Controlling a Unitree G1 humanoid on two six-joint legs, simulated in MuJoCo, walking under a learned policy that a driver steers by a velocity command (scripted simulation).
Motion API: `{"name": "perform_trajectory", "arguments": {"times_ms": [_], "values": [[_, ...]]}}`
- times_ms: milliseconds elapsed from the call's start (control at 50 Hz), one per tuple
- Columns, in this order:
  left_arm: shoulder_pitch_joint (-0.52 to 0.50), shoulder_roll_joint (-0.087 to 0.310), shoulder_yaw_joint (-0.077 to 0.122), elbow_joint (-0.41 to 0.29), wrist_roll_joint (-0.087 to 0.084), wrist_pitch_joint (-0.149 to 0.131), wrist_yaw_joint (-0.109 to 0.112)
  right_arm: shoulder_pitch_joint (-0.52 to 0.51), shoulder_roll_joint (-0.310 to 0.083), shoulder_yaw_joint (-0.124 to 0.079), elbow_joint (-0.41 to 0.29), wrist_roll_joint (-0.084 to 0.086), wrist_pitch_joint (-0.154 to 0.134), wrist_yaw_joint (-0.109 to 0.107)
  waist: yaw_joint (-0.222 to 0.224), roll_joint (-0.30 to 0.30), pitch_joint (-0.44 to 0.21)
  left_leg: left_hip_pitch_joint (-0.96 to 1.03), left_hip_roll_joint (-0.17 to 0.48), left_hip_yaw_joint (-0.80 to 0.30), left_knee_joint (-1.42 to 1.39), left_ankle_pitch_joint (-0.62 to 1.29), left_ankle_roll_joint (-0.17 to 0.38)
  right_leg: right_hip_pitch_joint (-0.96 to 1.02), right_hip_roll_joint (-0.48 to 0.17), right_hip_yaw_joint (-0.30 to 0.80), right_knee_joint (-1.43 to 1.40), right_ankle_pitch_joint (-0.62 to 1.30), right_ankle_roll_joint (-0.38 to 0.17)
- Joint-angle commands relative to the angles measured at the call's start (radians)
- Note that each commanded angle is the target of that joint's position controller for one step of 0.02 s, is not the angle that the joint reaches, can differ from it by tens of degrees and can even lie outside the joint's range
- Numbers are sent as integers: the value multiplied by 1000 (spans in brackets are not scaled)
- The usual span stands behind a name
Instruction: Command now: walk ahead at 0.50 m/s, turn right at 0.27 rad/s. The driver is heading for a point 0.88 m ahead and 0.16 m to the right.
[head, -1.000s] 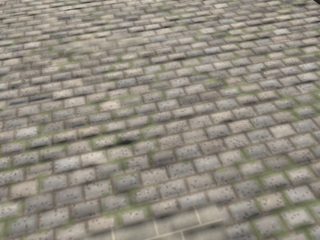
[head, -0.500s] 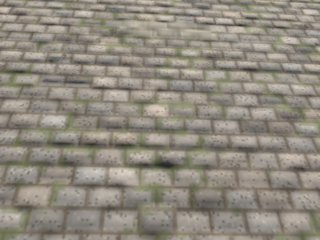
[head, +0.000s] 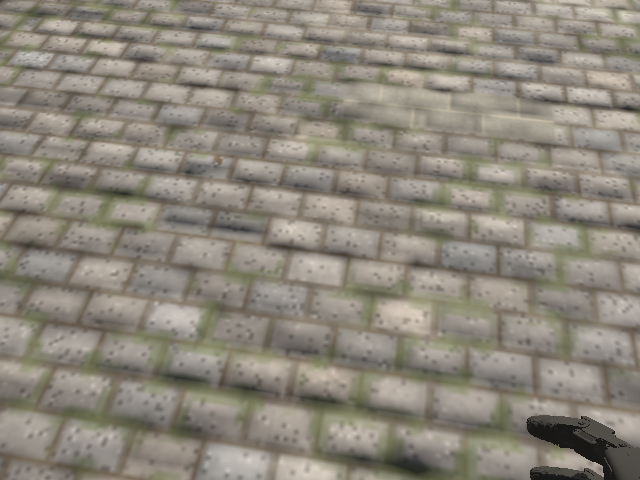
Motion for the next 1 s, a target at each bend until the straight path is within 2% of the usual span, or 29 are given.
{"name": "perform_trajectory", "arguments": {"times_ms": [20, 40, 60, 80, 100, 120, 160, 200, 260, 300, 320, 360, 400, 420, 440, 460, 480, 500, 520, 540, 560, 580, 600, 620, 680, 800, 900, 940, 1000], "values": [[-95, 29, -16, -102, 69, -11, -2, 436, -246, -82, 58, -4, -11, -26, -260, 167, -284, 768, 287, -347, 23, -55, 77, -481, -12, 7, 587, -46, -72], [57, -6, -21, -92, -2, -26, -5, 481, -258, -82, 72, -22, -15, -20, -208, 380, -378, 884, 451, -810, -164, -313, 254, -725, 52, 120, 847, -125, -73], [-14, 87, -1, -83, -15, -23, -4, 420, -171, -63, 62, -6, -18, -20, -214, 207, -256, 806, 401, -712, -185, -372, 237, -806, -14, 138, 931, -40, -71], [-114, 114, 4, -114, -1, -13, -4, 348, -116, -48, 54, 4, -21, -20, -213, 155, -157, 687, 360, -535, -187, -310, 197, -821, -59, 102, 917, 66, -74], [-154, 113, 8, -121, 6, 1, 3, 282, -90, -36, 49, -6, -26, -15, -180, 71, -104, 552, 321, -433, -218, -194, 179, -756, -92, 95, 877, 134, -67], [-167, 112, 15, -125, 17, 13, 9, 239, -62, -30, 59, -16, -28, -12, -149, 64, -61, 458, 287, -344, -242, -106, 165, -708, -109, 104, 817, 172, -62], [-170, 76, 17, -142, 2, 35, 7, 256, -38, -29, 102, -13, -30, -12, -117, 73, -14, 383, 262, -216, -287, -10, 146, -653, -131, 106, 739, 166, -67], [-239, 54, 11, -184, -13, 39, 5, 256, -66, -31, 119, -9, -32, -20, -113, 55, 27, 357, 267, -122, -321, 74, 129, -683, -125, 102, 622, 209, -64], [-322, 40, 0, -227, 15, 39, -18, 244, -139, -49, 127, -11, -17, -44, -119, 35, 46, 339, 235, 18, -321, 125, 87, -642, -120, 51, 396, 417, -54], [-363, 22, -8, -247, 16, 51, -37, 278, -149, -47, 152, 2, -5, -54, -132, 39, 47, 306, 231, 88, -323, 90, 74, -544, -97, -21, 307, 508, -48], [-372, 32, -5, -258, 19, 58, -42, 286, -160, -46, 156, 13, 4, -54, -126, 73, 60, 309, 241, 90, -326, 123, 79, -524, -98, -3, 287, 502, -57], [-402, 55, -2, -279, 13, 68, -47, 292, -180, -52, 177, 26, 9, -49, -118, 49, 77, 372, 278, 114, -318, 121, 66, -524, -95, -15, 250, 452, -87], [-441, 87, 7, -304, 19, 69, -54, 303, -207, -60, 188, 35, 20, -47, -119, 44, 77, 463, 291, 147, -252, 232, 44, -518, -65, -56, 206, 372, -118], [-426, 100, 13, -306, 26, 68, -62, 303, -237, -66, 187, 28, 32, -47, -100, 61, 48, 498, 286, 170, -166, 395, 37, -469, -26, -99, 207, 291, -136], [-333, 124, 28, -279, 27, 67, -66, 273, -248, -69, 178, 31, 45, -51, -48, 70, 4, 499, 263, 205, -25, 540, 15, -356, 19, -147, 178, 265, -152], [-157, 170, 54, -230, 27, 67, -68, 287, -235, -61, 173, 25, 55, -52, 30, 24, -96, 425, 217, 234, 197, 568, -1, -101, 84, -167, 133, 278, -177], [-19, 279, 90, -201, 17, 71, -49, 308, -188, -43, 147, -10, 55, -53, 62, -174, -150, 128, 154, 245, 567, 190, -54, 183, -89, 140, 78, 290, -248], [-49, 361, 87, -224, 8, 53, -55, 382, -61, 1, 93, -22, 18, -34, -48, -355, -287, -247, -49, 57, 865, -505, -87, 451, -300, 729, -136, 44, -436], [-17, 280, 67, -230, 25, 37, -54, 280, -163, -24, 86, 26, -22, -25, 21, -215, -303, -356, -16, -78, 943, -460, -60, 447, -324, 784, -223, 15, -410], [-81, 244, 54, -239, 29, 22, -52, 204, -187, -29, 61, 44, -44, -26, 5, -151, -182, -399, 29, -77, 906, -361, -30, 340, -292, 655, -197, 122, -358], [-168, 193, 38, -259, 22, 21, -48, 210, -167, -24, 77, 23, -48, -31, -45, -25, -152, -314, 86, -80, 816, -265, -19, 196, -256, 504, -178, 256, -312], [-237, 151, 24, -272, 28, 21, -46, 224, -165, -29, 98, 12, -37, -37, -84, -14, -113, -229, 123, -72, 733, -217, -22, 67, -219, 384, -183, 376, -283], [-256, 114, 11, -276, 38, 18, -41, 252, -171, -38, 109, 12, -22, -34, -111, -54, -104, -165, 150, -73, 691, -189, -31, 0, -194, 316, -205, 443, -269], [-252, 107, 8, -269, 42, 13, -38, 257, -160, -39, 113, 13, -7, -31, -117, -65, -95, -139, 154, -66, 663, -173, -39, -34, -184, 285, -223, 496, -266], [-192, 145, 17, -232, 38, -5, -27, 194, -127, -33, 97, 5, 23, -32, -106, -39, -39, -198, 151, -51, 556, -62, -57, -55, -179, 180, -270, 627, -251], [-141, 152, 12, -178, 45, -11, -2, 57, -113, -26, 60, 19, 20, -9, -52, -65, 29, -195, 91, -34, 240, 262, -37, -18, -140, 7, -329, 602, -142], [-91, 148, 11, -123, 44, -1, 6, -44, -96, -11, 10, 25, 19, 17, -14, -54, 95, -259, 45, -22, 101, 225, -10, 156, -188, -59, -315, 678, -125], [-88, 157, 13, -113, 45, 15, 12, -68, -91, -7, -15, 24, 14, 36, -14, -54, 97, -269, 26, 14, 75, 142, 5, 228, -213, -81, -258, 814, -126], [-121, 198, 21, -129, 44, 37, 32, 6, -128, -22, -24, 18, 16, 49, -73, -116, 10, -116, -58, 115, 89, -31, 50, 277, -219, -119, -62, 1325, -109]]}}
